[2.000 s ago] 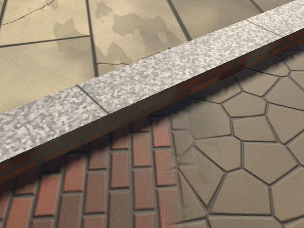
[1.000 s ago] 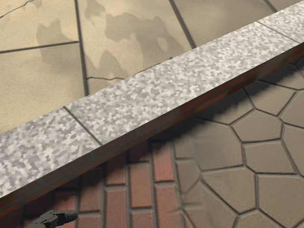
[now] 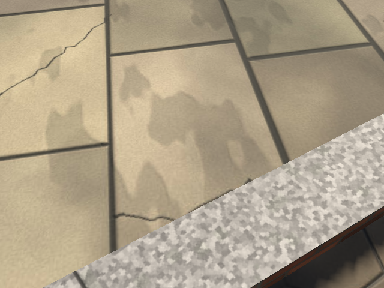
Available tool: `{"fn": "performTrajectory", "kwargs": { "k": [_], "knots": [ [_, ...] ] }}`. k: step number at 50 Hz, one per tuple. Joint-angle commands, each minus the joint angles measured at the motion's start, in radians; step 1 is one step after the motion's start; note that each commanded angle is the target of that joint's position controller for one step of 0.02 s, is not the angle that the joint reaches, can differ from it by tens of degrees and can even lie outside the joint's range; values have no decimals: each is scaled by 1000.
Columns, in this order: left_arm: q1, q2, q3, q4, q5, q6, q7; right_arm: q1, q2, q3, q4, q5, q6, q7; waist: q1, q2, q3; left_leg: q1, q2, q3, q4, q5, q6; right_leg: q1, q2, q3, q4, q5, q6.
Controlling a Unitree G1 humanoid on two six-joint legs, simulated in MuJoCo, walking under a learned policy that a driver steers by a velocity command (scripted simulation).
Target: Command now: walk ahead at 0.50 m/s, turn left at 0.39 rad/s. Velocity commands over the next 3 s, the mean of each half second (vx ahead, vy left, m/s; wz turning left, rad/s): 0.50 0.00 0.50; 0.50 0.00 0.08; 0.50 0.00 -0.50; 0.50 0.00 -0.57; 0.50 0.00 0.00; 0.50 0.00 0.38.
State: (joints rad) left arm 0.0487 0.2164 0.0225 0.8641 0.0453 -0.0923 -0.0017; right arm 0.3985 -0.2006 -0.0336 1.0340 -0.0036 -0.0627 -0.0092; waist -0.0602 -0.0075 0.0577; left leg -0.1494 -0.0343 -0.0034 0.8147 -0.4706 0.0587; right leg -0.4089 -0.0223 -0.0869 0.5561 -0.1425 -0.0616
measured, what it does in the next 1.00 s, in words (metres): climbs, turning left: left foot 0.14 m higher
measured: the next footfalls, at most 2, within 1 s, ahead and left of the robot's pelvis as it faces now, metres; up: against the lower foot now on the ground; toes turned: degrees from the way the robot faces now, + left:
left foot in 0.56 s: +0.43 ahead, +0.16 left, +0.14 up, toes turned +22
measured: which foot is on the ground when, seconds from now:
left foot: up 0.00-0.54, down 0.56-1.00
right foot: down 0.00-0.56, up 0.58-1.00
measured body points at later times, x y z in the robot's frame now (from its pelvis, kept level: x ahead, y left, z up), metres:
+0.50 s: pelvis +0.23 +0.03 +0.01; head +0.27 +0.04 +0.46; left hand +0.06 +0.21 -0.12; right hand +0.53 -0.04 -0.06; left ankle +0.37 +0.16 -0.53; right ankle +0.09 -0.09 -0.73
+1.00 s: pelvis +0.51 +0.16 +0.15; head +0.52 +0.20 +0.60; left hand +0.66 +0.41 +0.05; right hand +0.57 -0.08 +0.02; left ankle +0.39 +0.15 -0.59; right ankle +0.75 +0.09 -0.52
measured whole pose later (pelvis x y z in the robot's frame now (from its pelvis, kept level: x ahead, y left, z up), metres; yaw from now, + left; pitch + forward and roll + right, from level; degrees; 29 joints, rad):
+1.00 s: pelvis +0.51 +0.16 +0.15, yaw +16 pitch +4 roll -2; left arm 0.05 0.20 0.02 0.75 -0.04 -0.06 -0.04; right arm 0.38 -0.17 0.00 0.97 0.00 -0.11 -0.04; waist -0.07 -0.05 -0.06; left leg 0.00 -0.09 0.12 0.21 -0.30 0.12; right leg -0.80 0.01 0.02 0.74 0.15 -0.08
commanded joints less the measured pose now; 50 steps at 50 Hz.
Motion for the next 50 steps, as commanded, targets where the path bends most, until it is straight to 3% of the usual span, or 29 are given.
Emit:
{"fn": "performTrajectory", "kwargs": {
  "k": [1,3,7,9,12,16,20,21,22,23,24,25,26,27,28,29,30,31,32,33,34,35,36,37,39,41,44,46,50],
  "knots": [
    [208,133,44,5,-23,17,4,32,-100,-29,-59,-16,12,-2,85,-68,-120,-443,64,-46,423,63,30,404,-335,445,-326,-231,-95],
    [153,88,29,-1,-22,7,10,-21,-76,-31,-76,-26,23,17,52,-80,-36,-409,111,-31,381,163,14,263,-267,278,-398,-134,-62],
    [246,83,32,39,-23,-24,11,-68,-47,-35,-102,-32,51,32,37,-60,-59,-476,115,-6,502,255,-8,275,-253,111,-375,126,-71],
    [332,83,36,65,-13,-27,6,-124,-22,-36,-129,-35,68,21,59,-101,-63,-613,101,31,775,227,-4,305,-281,108,-367,35,-101],
    [412,53,25,98,1,-20,6,-282,-4,-32,-210,-29,83,2,76,-54,23,-924,104,1,1023,151,7,354,-311,132,-394,-215,-109],
    [536,55,11,156,15,-29,9,-444,60,4,-327,-20,78,-33,80,-8,70,-1329,77,-49,1354,-6,62,492,-384,140,-376,-213,-95],
    [529,36,-13,196,-3,-33,8,-628,99,55,-487,-20,81,-19,43,9,128,-1277,78,62,1088,-15,79,323,-267,-46,-463,-174,-17],
    [539,37,-16,202,1,-27,16,-656,104,63,-518,-22,84,-10,50,-31,117,-1236,80,104,1045,-11,74,312,-247,-71,-486,-88,-34],
    [494,66,-12,185,-13,-17,34,-592,91,69,-519,-22,89,13,7,-25,79,-1045,127,117,827,41,82,265,-232,-153,-528,86,-48],
    [485,72,-10,176,-26,-8,44,-578,85,71,-514,-21,93,23,22,-18,44,-875,107,173,682,54,91,244,-208,-195,-556,246,-67],
    [457,86,-15,143,-50,-5,52,-536,91,71,-486,-10,94,27,14,0,-6,-671,59,247,565,42,119,247,-213,-245,-505,700,-77],
    [463,146,-3,124,-66,-6,56,-463,62,61,-463,-10,92,27,-20,-44,-76,-518,-14,311,513,57,126,286,-242,-246,-376,1242,-89],
    [449,218,20,105,-60,2,56,-347,35,45,-430,-11,92,26,-68,-140,-174,-439,-58,301,438,24,139,402,-273,-235,-191,1513,-83],
    [444,256,37,88,-63,15,39,-194,-9,27,-397,-2,84,25,-109,-248,-294,-307,-107,237,342,-44,171,486,-296,-202,42,1659,-87],
    [431,258,48,64,-72,16,18,-102,-75,-3,-382,-14,70,29,-156,-260,-367,-120,-95,56,141,-8,210,413,-273,-189,340,1445,-44],
    [433,100,21,-19,-49,3,-19,-129,-210,-44,-348,-3,59,27,-64,39,-389,135,158,-523,-156,-85,273,-26,-111,-134,762,201,36],
    [388,126,40,-65,-28,-9,-50,-94,-289,-86,-339,-1,82,8,-73,115,-472,192,288,-1022,-464,-3,303,-224,54,84,1069,-73,62],
    [366,93,39,-102,-31,-12,-59,-160,-251,-77,-329,-17,78,7,-8,22,-362,142,307,-924,-462,-47,260,-329,-3,171,1152,-19,35],
    [278,78,36,-74,-86,-36,-42,-133,-130,-32,-312,-3,29,33,-42,-30,-292,37,315,-846,-498,7,237,-371,10,231,1223,-85,17],
    [228,54,30,-116,-76,-42,-13,-143,-89,-23,-256,7,-5,51,18,-84,-186,-99,276,-720,-459,120,180,-386,-15,219,1271,-98,-5],
    [218,39,26,-120,-69,-34,3,-197,-14,1,-225,-9,-25,62,83,-79,-140,-204,232,-559,-424,238,151,-375,-51,228,1263,-75,-34],
    [264,24,13,-118,-78,-23,-1,-194,43,18,-192,-25,-38,69,107,-9,-127,-244,238,-485,-421,332,133,-375,-41,262,1329,-68,-65],
    [294,6,7,-105,-86,-12,-2,-169,56,22,-158,-22,-45,69,123,9,-104,-235,213,-384,-414,411,110,-421,-23,297,1322,-56,-85],
    [282,-30,-12,-111,-81,-6,-3,-143,52,22,-124,-8,-46,71,132,-2,-72,-252,182,-274,-400,441,74,-474,-4,325,1278,-11,-99],
    [211,-14,-19,-127,-85,14,1,-176,18,18,-129,-2,-42,63,143,-27,-25,-322,110,-79,-478,445,27,-449,13,280,933,73,-83],
    [127,25,-6,-151,-56,20,-5,-159,-10,23,-130,-6,-50,45,115,43,-74,-291,78,29,-544,687,3,-374,35,167,717,209,-57],
    [27,26,1,-167,-71,21,-10,-58,-95,10,-103,-7,-57,-7,45,70,-124,-72,103,56,-594,817,-47,-393,33,109,451,319,-31],
    [-71,16,3,-192,-84,22,-23,4,-118,8,-88,2,-56,-32,-3,76,-111,79,143,37,-624,823,-79,-434,28,94,288,334,-23],
    [-140,27,13,-213,-93,20,-54,23,-145,0,-88,0,-44,-47,-14,93,-65,280,211,71,-626,950,-98,-414,41,66,56,267,-21]
  ]
}}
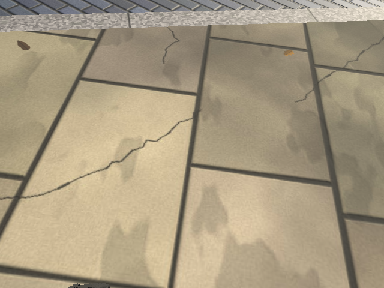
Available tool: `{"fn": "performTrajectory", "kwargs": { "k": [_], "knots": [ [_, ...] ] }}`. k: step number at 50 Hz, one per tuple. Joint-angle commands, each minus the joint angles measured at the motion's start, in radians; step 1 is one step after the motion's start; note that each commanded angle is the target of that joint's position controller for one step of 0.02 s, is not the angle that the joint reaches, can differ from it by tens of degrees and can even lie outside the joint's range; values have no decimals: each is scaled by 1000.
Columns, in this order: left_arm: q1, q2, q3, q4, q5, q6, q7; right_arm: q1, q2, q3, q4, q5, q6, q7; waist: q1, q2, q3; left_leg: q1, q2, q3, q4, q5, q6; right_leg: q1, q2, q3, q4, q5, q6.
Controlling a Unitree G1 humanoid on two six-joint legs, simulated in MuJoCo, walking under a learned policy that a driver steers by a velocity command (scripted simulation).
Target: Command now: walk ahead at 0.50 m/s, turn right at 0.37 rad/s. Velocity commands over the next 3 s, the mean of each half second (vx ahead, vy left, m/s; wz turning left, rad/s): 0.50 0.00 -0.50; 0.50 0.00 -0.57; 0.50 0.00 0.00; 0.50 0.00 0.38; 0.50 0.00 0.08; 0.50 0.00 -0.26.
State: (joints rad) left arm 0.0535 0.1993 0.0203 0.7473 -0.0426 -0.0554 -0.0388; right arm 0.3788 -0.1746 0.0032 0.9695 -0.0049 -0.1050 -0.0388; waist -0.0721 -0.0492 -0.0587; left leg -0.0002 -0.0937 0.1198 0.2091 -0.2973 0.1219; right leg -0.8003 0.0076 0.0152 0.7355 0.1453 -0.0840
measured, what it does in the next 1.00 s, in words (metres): walks ahead, turning right: right foot, then left foot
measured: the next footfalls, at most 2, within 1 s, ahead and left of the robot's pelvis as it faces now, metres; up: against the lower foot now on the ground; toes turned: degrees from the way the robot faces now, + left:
right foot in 0.14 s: +0.25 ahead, -0.08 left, +0.00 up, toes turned -5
left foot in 0.56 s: +0.55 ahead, +0.09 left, +0.00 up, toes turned -23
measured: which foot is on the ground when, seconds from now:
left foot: down 0.00-0.16, up 0.18-0.54, down 0.56-1.00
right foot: up 0.00-0.12, down 0.14-0.56, up 0.58-1.00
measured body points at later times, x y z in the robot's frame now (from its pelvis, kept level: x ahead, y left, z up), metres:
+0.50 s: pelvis +0.30 +0.00 +0.00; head +0.34 -0.01 +0.44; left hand +0.43 +0.26 -0.12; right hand +0.48 -0.27 -0.07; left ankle +0.51 +0.12 -0.71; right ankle +0.21 -0.08 -0.74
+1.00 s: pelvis +0.55 -0.08 -0.01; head +0.57 -0.10 +0.44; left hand +0.87 -0.03 -0.07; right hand +0.39 -0.33 -0.13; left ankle +0.52 +0.11 -0.74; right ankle +0.58 -0.26 -0.71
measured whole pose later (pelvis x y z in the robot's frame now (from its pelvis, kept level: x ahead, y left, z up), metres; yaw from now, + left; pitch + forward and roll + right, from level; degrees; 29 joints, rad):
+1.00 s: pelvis +0.55 -0.08 -0.01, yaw -35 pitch +3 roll +2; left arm 0.07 0.26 0.06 0.58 -0.02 -0.01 -0.05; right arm 0.35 -0.31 -0.08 0.83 0.02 -0.07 -0.01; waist -0.10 -0.03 0.00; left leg 0.00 0.06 0.19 0.34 -0.37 -0.06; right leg -0.62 -0.07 0.00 0.69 -0.14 -0.05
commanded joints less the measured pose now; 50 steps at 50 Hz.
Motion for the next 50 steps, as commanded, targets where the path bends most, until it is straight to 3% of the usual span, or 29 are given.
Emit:
{"fn": "performTrajectory", "kwargs": {
  "k": [1,4,6,7,8,9,10,11,12,14,16,17,19,20,23,25,27,28,29,30,31,32,33,35,36,39,44,48,50],
  "knots": [
    [-152,52,19,-101,-3,-17,-24,41,-180,-39,-24,1,1,-17,3,138,54,151,272,-31,6,887,-164,21,27,-66,-155,-49,-9],
    [-122,79,32,-103,5,-21,-49,59,-219,-56,-32,3,21,-37,40,172,38,211,294,6,161,1283,-154,150,84,-155,-185,-158,-31],
    [56,136,57,-52,2,-14,-47,5,-259,-75,-69,-5,41,-53,134,201,-17,167,321,-10,394,1445,-154,329,86,-139,-212,-234,-68],
    [225,190,81,-10,5,-14,-34,-59,-281,-86,-96,-4,40,-50,229,178,-81,72,288,13,616,1369,-165,544,70,-87,-317,-137,-112],
    [365,224,89,33,24,-6,-12,-111,-258,-79,-136,-15,22,-36,285,49,-153,-222,188,-3,957,697,-153,867,-52,92,-280,-87,-173],
    [340,277,95,16,43,-15,-4,6,-86,-32,-175,-24,-10,-3,159,-193,-258,-743,17,-136,1329,-302,-203,1257,-319,616,-226,-179,-405],
    [312,207,87,3,43,-12,15,-58,-167,-44,-206,13,-58,31,191,-56,-279,-858,61,-310,1387,-218,-153,1197,-328,748,-407,-529,-419],
    [253,157,75,-17,33,-15,23,-168,-214,-54,-256,42,-81,45,178,-11,-107,-910,100,-298,1315,-118,-122,1040,-282,636,-476,-576,-356],
    [181,123,59,-31,30,-18,18,-187,-200,-52,-267,23,-84,48,107,120,2,-866,128,-250,1226,-45,-98,853,-227,536,-531,-498,-297],
    [124,122,52,-65,37,-25,19,-122,-205,-61,-269,-4,-63,41,33,126,59,-758,180,-243,1118,-8,-128,628,-167,437,-548,-327,-283],
    [120,148,57,-80,34,-25,23,-126,-192,-59,-298,-13,-42,31,9,98,73,-703,208,-203,977,9,-158,487,-120,348,-537,-192,-258],
    [127,171,63,-87,33,-25,27,-172,-180,-50,-324,-23,-39,26,19,84,80,-658,205,-172,861,55,-175,409,-91,294,-534,-112,-244],
    [178,212,79,-83,26,-15,41,-271,-126,-29,-355,-32,-32,21,64,40,64,-507,164,-125,616,209,-187,306,-21,205,-500,-104,-191],
    [230,224,84,-70,18,-9,46,-322,-115,-23,-369,-26,-30,21,98,14,45,-464,137,-117,529,284,-193,317,-10,204,-480,-142,-174],
    [308,215,84,-60,7,5,46,-363,-157,-38,-391,14,-25,21,134,-50,5,-439,93,-155,374,315,-202,455,-41,298,-407,-257,-147],
    [311,203,84,-68,6,12,49,-356,-196,-59,-396,19,-34,29,116,-71,-13,-417,88,-187,295,258,-176,556,-75,381,-325,-312,-122],
    [291,169,77,-87,18,12,49,-252,-227,-86,-376,12,-42,31,50,-84,-55,-249,106,-186,245,226,-115,549,-51,384,-195,-290,-69],
    [264,110,58,-114,30,4,45,-104,-277,-103,-365,-8,-47,25,-23,-26,-159,-22,253,-307,270,195,-43,441,-6,311,42,-342,-23],
    [372,47,36,-148,16,-11,43,24,-365,-128,-333,-29,-33,21,-6,291,-312,334,499,-724,220,76,130,112,116,148,380,-648,51],
    [388,123,42,-148,4,-16,41,51,-322,-125,-323,-6,-24,24,-16,368,-314,363,565,-974,145,-175,175,-69,48,139,587,-730,72],
    [316,180,59,-148,2,-8,42,8,-247,-107,-344,-3,-14,17,-40,246,-188,270,516,-846,129,-242,133,-133,5,141,684,-636,83],
    [239,188,63,-165,15,0,43,-33,-219,-97,-346,-4,-4,13,-33,155,-93,138,467,-682,127,-149,94,-119,-29,103,690,-552,87],
    [196,178,65,-185,28,5,40,-76,-199,-88,-339,-10,2,16,-7,126,-21,7,418,-577,106,-43,76,-83,-53,94,646,-499,83],
    [213,147,67,-190,20,20,32,-132,-174,-80,-323,-16,0,21,53,174,52,-168,366,-430,42,54,60,17,-93,91,577,-474,83],
    [218,131,64,-187,18,28,31,-144,-169,-81,-311,-9,-3,25,65,185,63,-203,355,-372,17,97,63,37,-99,76,546,-474,89],
    [164,116,56,-200,28,37,32,-133,-215,-99,-270,-8,-9,24,65,145,67,-197,370,-261,-14,235,78,33,-115,71,403,-390,100],
    [32,104,46,-214,23,29,7,-117,-268,-116,-230,5,1,21,23,123,69,-140,363,-108,-14,274,42,110,-109,20,108,-196,79],
    [-58,105,47,-248,17,26,-10,-66,-302,-126,-196,28,18,29,-5,124,103,-62,388,-68,10,288,17,170,-78,-31,-39,-266,35],
    [-25,125,60,-250,24,23,-12,-62,-324,-131,-182,37,27,33,31,138,89,-32,393,-39,98,523,7,273,-26,-77,-105,-353,-6]
  ]
}}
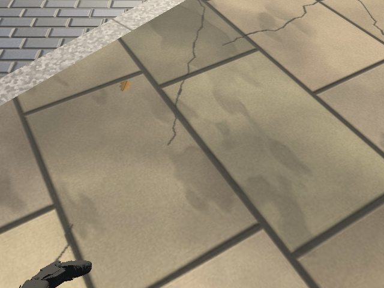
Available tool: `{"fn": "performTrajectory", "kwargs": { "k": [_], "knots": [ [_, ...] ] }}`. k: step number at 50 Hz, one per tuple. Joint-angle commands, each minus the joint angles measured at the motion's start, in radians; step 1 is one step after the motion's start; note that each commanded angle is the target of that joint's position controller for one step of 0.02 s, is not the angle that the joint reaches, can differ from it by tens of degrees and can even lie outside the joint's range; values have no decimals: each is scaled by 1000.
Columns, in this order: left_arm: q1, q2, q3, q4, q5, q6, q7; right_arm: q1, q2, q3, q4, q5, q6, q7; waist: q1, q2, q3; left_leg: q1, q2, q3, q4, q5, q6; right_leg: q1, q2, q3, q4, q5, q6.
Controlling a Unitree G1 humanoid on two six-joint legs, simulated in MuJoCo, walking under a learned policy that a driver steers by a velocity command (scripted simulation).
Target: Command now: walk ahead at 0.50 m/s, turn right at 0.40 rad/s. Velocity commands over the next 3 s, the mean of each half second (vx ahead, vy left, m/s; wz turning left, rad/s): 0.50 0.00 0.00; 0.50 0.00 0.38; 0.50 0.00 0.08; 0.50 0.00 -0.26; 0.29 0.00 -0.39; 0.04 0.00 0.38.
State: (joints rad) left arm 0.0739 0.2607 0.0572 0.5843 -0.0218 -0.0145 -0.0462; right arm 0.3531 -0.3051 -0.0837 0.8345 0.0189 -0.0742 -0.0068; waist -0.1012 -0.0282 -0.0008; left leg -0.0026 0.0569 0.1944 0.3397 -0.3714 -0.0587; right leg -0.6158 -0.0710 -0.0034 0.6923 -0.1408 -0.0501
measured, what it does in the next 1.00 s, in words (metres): walks ahead, turning left: right foot, then left foot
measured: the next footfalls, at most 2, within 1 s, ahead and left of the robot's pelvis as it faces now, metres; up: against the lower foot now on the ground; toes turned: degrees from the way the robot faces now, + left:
right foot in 0.04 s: +0.18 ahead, -0.13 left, +0.00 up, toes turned -3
left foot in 0.58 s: +0.49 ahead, +0.12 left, +0.00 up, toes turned +8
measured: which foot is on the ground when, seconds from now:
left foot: down 0.00-0.04, up 0.06-0.56, down 0.58-1.00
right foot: up 0.00-0.02, down 0.04-0.58, up 0.60-1.00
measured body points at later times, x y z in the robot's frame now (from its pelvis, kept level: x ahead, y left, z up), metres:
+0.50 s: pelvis +0.27 -0.01 +0.00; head +0.30 -0.01 +0.45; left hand +0.31 +0.27 -0.12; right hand +0.47 -0.24 -0.10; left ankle +0.45 +0.13 -0.70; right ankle +0.14 -0.12 -0.73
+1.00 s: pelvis +0.56 +0.05 +0.01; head +0.58 +0.06 +0.46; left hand +0.70 +0.33 -0.08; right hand +0.70 -0.21 -0.10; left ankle +0.45 +0.12 -0.73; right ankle +0.76 -0.05 -0.70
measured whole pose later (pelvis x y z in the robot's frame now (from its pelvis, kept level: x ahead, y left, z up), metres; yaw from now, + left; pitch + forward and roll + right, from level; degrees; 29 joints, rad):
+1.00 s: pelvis +0.56 +0.05 +0.01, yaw +16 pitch +3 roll +1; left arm 0.09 0.26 0.04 0.70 0.00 -0.09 -0.02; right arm 0.32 -0.27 -0.05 0.75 0.02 -0.06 0.00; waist -0.07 -0.03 0.00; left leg -0.10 -0.10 -0.13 0.36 -0.30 0.07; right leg -0.61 -0.05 0.05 0.56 0.05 0.03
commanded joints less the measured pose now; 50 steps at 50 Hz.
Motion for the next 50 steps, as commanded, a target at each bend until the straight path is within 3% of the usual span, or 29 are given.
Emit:
{"fn": "performTrajectory", "kwargs": {
  "k": [1,2,3,4,5,6,7,8,9,10,12,15,19,24,26,27,28,29,30,31,32,33,34,35,38,41,44,47,50],
  "knots": [
    [48,89,42,-61,9,-20,-3,-45,-197,-43,-41,19,0,1,123,109,-21,-38,216,-66,98,773,168,242,98,-93,-137,-30,-66],
    [205,142,73,-13,10,-18,6,-22,-167,-30,-35,12,0,-2,193,85,-109,-126,172,-16,299,838,139,495,138,-101,-165,19,-94],
    [378,237,100,10,11,-11,27,-21,-104,-2,-64,-27,-7,-1,256,-59,-233,-393,123,5,649,460,86,809,-74,195,-143,96,-165],
    [360,318,98,3,10,-22,24,51,-23,29,-103,-27,-35,8,165,-261,-349,-726,-47,-131,950,-228,43,999,-297,731,-310,-70,-340],
    [390,230,78,9,10,-31,19,-45,-118,5,-97,16,-56,18,234,-125,-344,-829,-12,-260,1053,-187,52,976,-298,732,-367,-133,-321],
    [341,193,64,20,10,-39,19,-116,-126,3,-123,32,-62,20,221,-123,-214,-889,26,-242,1046,-105,68,872,-261,570,-361,-71,-281],
    [272,159,51,17,7,-41,20,-140,-114,8,-120,11,-62,13,184,-48,-148,-846,69,-239,979,-17,75,728,-218,454,-366,9,-246],
    [210,129,40,11,14,-43,18,-144,-113,3,-117,-10,-56,9,144,-37,-99,-779,91,-242,909,33,71,596,-184,378,-391,92,-227],
    [176,104,31,6,25,-48,19,-112,-103,2,-110,-12,-43,10,106,-42,-81,-716,106,-252,885,72,70,512,-162,337,-430,123,-225],
    [159,103,31,12,27,-56,20,-82,-87,4,-100,-5,-30,13,82,-61,-80,-683,108,-254,859,86,62,472,-167,309,-457,149,-235],
    [158,110,34,37,27,-74,25,-87,-63,10,-93,-5,-8,13,71,-35,-47,-694,110,-253,792,147,42,431,-163,218,-502,199,-229],
    [193,123,38,80,32,-84,37,-163,-33,20,-107,-9,1,14,94,-9,-8,-729,100,-264,629,324,37,443,-143,103,-528,231,-192],
    [224,145,44,118,27,-88,45,-279,-15,29,-140,2,-3,33,146,-17,38,-692,50,-239,400,491,59,481,-140,-2,-555,191,-145],
    [261,162,57,165,10,-68,52,-357,-20,28,-200,1,-1,64,171,-19,75,-733,24,-210,280,396,111,661,-197,-51,-490,268,-108],
    [239,185,64,165,7,-54,60,-326,-41,17,-213,-4,2,72,143,-45,40,-655,-22,-153,270,280,144,701,-198,-83,-389,544,-80],
    [229,202,68,161,6,-45,66,-270,-65,4,-208,-6,6,72,110,-65,-8,-564,-62,-115,274,227,164,711,-187,-104,-290,726,-62],
    [212,205,66,157,5,-36,73,-137,-102,-19,-179,-7,8,68,34,-55,-79,-382,-112,-86,233,245,192,673,-153,-143,-106,828,-33],
    [229,181,55,145,15,-37,82,22,-171,-50,-147,-4,11,55,-33,-1,-172,-89,-77,-193,229,309,239,485,-111,-156,156,676,7],
    [338,56,11,93,46,-61,69,79,-292,-74,-145,0,7,45,37,270,-298,311,199,-734,175,217,437,32,71,-122,580,-85,84],
    [289,91,6,99,32,-99,51,119,-231,-54,-159,5,2,48,-8,228,-447,436,273,-1057,2,100,492,-123,141,92,720,-435,76],
    [195,145,22,76,-10,-119,38,89,-179,-40,-155,-4,2,44,-26,164,-322,366,246,-907,-14,88,424,-215,77,127,742,-364,53],
    [139,136,14,57,-8,-130,40,25,-155,-32,-167,0,2,39,0,87,-212,211,205,-779,-14,145,384,-212,32,110,667,-280,40],
    [95,128,16,57,22,-128,51,-45,-121,-20,-180,-1,8,38,38,4,-115,40,158,-663,-32,244,342,-161,-5,88,572,-223,37],
    [122,137,25,49,28,-118,56,-85,-110,-14,-198,-15,7,33,86,60,-97,-76,145,-626,-53,335,353,-83,-28,96,523,-189,45],
    [174,117,24,67,35,-84,59,-123,-99,-12,-210,-15,2,23,131,83,-75,-222,98,-527,-98,428,356,-4,-40,73,417,-151,80],
    [95,79,8,55,40,-75,61,-84,-111,-12,-182,-10,-3,8,101,84,-45,-258,71,-436,-112,498,328,-13,-35,52,224,21,108],
    [-9,59,-3,43,30,-84,51,-45,-114,-10,-157,-4,0,4,49,109,-29,-251,44,-394,-109,397,287,45,-3,40,2,215,105],
    [-85,76,1,25,16,-94,35,-2,-127,-11,-133,-1,3,6,11,113,1,-194,86,-438,-94,319,285,53,18,40,-104,256,89],
    [-112,97,8,6,17,-106,20,23,-131,-13,-115,-1,12,5,8,117,19,-81,135,-496,-32,357,274,26,31,44,-173,156,50]
  ]
}}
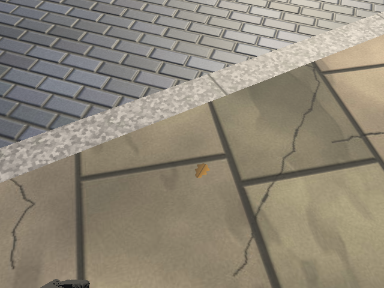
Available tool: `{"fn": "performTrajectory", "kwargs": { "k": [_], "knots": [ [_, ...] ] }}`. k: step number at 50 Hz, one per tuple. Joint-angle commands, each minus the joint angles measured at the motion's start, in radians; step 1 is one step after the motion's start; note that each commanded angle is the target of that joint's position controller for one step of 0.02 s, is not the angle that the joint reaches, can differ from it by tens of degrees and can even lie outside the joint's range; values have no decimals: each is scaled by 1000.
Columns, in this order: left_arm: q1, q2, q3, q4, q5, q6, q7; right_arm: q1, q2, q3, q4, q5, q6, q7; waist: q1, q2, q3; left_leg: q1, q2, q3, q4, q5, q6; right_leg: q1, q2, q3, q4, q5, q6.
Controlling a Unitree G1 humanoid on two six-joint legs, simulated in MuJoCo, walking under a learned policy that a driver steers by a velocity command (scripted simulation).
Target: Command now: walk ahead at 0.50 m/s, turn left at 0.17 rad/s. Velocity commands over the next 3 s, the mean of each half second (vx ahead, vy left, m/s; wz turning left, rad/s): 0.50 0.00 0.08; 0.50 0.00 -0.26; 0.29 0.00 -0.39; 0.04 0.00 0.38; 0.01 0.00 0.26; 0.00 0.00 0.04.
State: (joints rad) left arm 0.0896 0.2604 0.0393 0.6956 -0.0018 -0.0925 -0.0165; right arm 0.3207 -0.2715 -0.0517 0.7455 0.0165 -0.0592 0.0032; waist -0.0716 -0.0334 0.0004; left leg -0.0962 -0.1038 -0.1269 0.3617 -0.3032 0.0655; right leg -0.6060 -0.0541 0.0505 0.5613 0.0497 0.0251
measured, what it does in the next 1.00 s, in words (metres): walks ahead: right foot, then left foot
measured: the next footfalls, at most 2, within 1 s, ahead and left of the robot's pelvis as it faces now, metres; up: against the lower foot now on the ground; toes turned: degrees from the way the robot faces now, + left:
right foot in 0.08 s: +0.22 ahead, -0.13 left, +0.00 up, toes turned +1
left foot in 0.62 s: +0.50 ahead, +0.11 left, +0.00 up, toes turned +2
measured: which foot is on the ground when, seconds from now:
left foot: down 0.00-0.08, up 0.10-0.60, down 0.62-1.00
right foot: up 0.00-0.06, down 0.08-0.62, up 0.64-1.00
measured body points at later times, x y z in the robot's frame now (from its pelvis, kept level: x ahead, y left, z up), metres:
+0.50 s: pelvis +0.27 -0.03 +0.00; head +0.30 -0.04 +0.45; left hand +0.27 +0.25 -0.12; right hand +0.50 -0.25 -0.08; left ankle +0.44 +0.13 -0.70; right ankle +0.18 -0.13 -0.74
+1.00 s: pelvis +0.53 +0.01 +0.00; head +0.55 +0.01 +0.45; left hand +0.74 +0.24 -0.10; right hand +0.53 -0.27 -0.12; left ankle +0.46 +0.11 -0.74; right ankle +0.68 -0.18 -0.68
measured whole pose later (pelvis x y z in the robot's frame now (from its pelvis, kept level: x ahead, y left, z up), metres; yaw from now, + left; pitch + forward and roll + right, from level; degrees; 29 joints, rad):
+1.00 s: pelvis +0.53 +0.01 +0.00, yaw -9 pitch +1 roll +2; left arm 0.15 0.28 0.06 0.76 -0.02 -0.03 -0.02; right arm 0.33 -0.26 -0.07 0.84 -0.01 -0.09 0.00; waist -0.06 -0.04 0.01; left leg 0.01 -0.04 0.20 0.22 -0.25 0.03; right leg -0.70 -0.11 0.06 0.78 0.04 0.00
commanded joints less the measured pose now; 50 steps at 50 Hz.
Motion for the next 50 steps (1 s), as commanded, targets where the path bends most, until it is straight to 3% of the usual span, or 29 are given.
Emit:
{"fn": "performTrajectory", "kwargs": {
  "k": [1,3,4,5,6,7,8,9,10,11,14,17,21,24,26,28,29,30,31,32,33,34,35,36,37,39,42,46,50],
  "knots": [
    [-113,103,29,-105,-3,-32,-13,55,-168,-47,-23,0,2,-7,-10,131,18,39,307,-188,-33,326,142,33,19,-15,-57,-76,-39],
    [-4,125,44,-79,0,-38,-12,26,-168,-47,-27,1,10,-9,59,141,-23,50,278,-168,73,534,112,190,55,-55,-116,-108,-80],
    [125,164,62,-49,9,-41,-6,15,-140,-37,-36,-4,9,-9,119,118,-121,-2,220,-119,234,614,82,398,19,-24,-98,-67,-122],
    [298,233,78,-32,19,-40,-1,32,-93,-17,-61,-26,4,-10,173,-8,-278,-187,137,-50,532,380,37,698,-163,184,-63,-29,-207],
    [363,272,92,10,10,-29,-10,158,-37,0,-60,-2,-12,-9,127,-316,-357,-545,-2,13,835,-224,-29,960,-332,619,-181,-266,-353],
    [361,179,68,5,-16,-24,-10,98,-127,-15,-52,8,-20,-6,165,-189,-278,-675,54,-53,936,-254,-29,931,-320,670,-242,-477,-324],
    [296,143,55,-4,-13,-17,-3,-12,-157,-24,-78,14,-24,-2,172,-98,-147,-721,100,-22,946,-158,-27,812,-288,529,-260,-469,-283],
    [242,134,47,-14,0,-10,-2,-73,-142,-20,-93,3,-26,-2,151,-19,-80,-696,143,16,907,-80,-28,688,-249,431,-281,-368,-266],
    [208,119,41,-16,8,-8,-3,-98,-128,-22,-103,-11,-27,0,128,2,-29,-674,171,26,848,-29,-34,595,-218,372,-311,-283,-267],
    [190,110,35,-16,15,-10,-3,-81,-115,-23,-103,-11,-25,2,99,-33,-24,-619,194,28,811,-2,-39,534,-193,325,-332,-205,-263],
    [186,115,35,4,0,-18,-4,-60,-79,-17,-94,-10,-10,0,71,-52,-22,-584,209,60,706,30,-63,473,-159,211,-377,-65,-269],
    [207,151,45,31,-5,-12,6,-146,-54,-6,-116,-17,-11,-1,89,-27,-3,-598,217,79,530,172,-83,467,-145,130,-403,29,-260],
    [264,166,46,70,-16,0,10,-271,-37,1,-139,-8,-22,11,138,-29,20,-534,186,107,301,358,-80,480,-117,53,-401,21,-226],
    [314,173,47,102,-21,12,11,-350,-43,-1,-166,1,-29,26,164,-33,44,-532,168,111,219,366,-65,547,-152,68,-377,3,-221],
    [323,182,51,117,-23,23,14,-374,-53,-4,-183,2,-34,37,158,-40,55,-537,160,108,179,309,-41,607,-182,81,-344,33,-209],
    [311,198,58,124,-23,33,20,-338,-74,-13,-180,-1,-37,42,125,-53,34,-465,139,123,146,238,-12,646,-194,81,-283,152,-190],
    [290,207,60,122,-24,37,23,-265,-94,-25,-162,-5,-39,40,77,-56,-9,-350,111,151,118,231,8,642,-174,57,-199,304,-174],
    [289,189,52,121,-23,40,24,-128,-135,-47,-122,-12,-39,31,12,-37,-97,-129,103,155,106,257,38,579,-126,30,-36,383,-150],
    [278,140,30,94,-1,36,24,63,-207,-69,-92,-26,-37,18,-63,54,-250,191,278,-26,152,315,104,373,-67,-4,258,145,-113],
    [413,22,-6,81,-5,17,18,108,-275,-81,-76,-30,-32,18,-4,325,-383,512,515,-472,65,139,255,-17,101,-23,606,-550,-51],
    [363,126,18,102,-26,3,14,126,-177,-60,-77,-19,-27,16,-52,238,-372,483,508,-557,-11,-10,243,-126,69,98,727,-625,-53],
    [268,173,34,72,-45,-2,12,65,-145,-47,-77,-16,-27,11,-46,183,-215,353,479,-402,-36,3,197,-181,27,86,746,-541,-56],
    [214,162,33,60,-39,-1,15,0,-123,-38,-78,-20,-29,10,-14,118,-136,214,438,-289,-65,68,170,-153,-19,60,708,-453,-53],
    [191,151,37,56,-26,6,18,-51,-95,-31,-75,-24,-33,13,15,107,-73,101,402,-208,-103,126,157,-122,-44,55,658,-398,-46],
    [215,138,41,63,-25,20,18,-81,-76,-26,-72,-31,-41,15,51,129,-51,24,376,-140,-141,163,144,-63,-68,64,631,-357,-42],
    [248,98,38,75,-29,45,20,-103,-71,-30,-55,-30,-57,17,80,128,-29,-54,365,-55,-197,225,146,-14,-75,62,604,-321,-31],
    [197,81,40,54,-23,62,24,-96,-99,-42,-22,-35,-66,9,85,95,14,-63,365,56,-230,330,143,-82,-78,83,527,-215,-15],
    [103,65,35,29,-19,54,4,-83,-121,-48,5,-32,-57,-6,58,86,37,-25,332,197,-239,383,109,-85,-66,44,311,-12,-18],
    [-40,42,22,-29,-17,51,-20,-16,-153,-58,42,-20,-38,-15,-1,65,84,69,363,259,-229,393,97,-101,-56,-26,151,19,-41]
  ]
}}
